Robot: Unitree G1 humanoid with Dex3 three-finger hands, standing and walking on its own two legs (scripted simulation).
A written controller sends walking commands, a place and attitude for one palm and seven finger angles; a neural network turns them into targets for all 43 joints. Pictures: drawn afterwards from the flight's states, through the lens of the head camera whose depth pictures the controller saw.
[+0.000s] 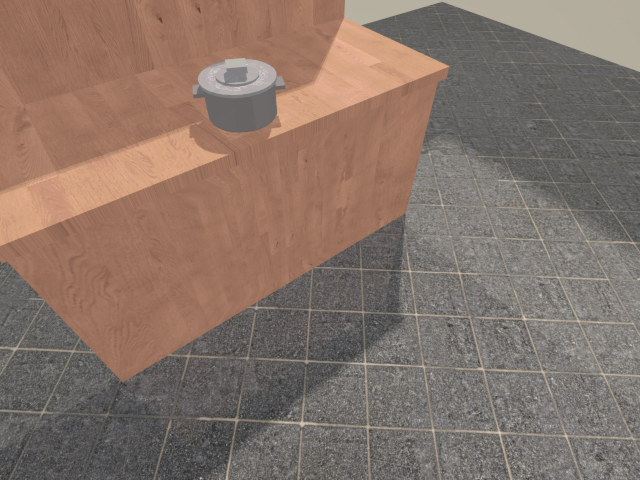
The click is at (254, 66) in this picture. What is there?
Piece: lid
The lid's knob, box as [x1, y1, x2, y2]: [225, 58, 247, 74]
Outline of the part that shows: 244,58 225,60 227,74 247,72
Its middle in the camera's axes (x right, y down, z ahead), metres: -0.21 -0.42 +0.95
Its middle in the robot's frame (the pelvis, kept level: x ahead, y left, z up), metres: +0.99 +0.26 +0.05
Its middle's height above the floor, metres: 0.83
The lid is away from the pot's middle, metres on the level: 0.00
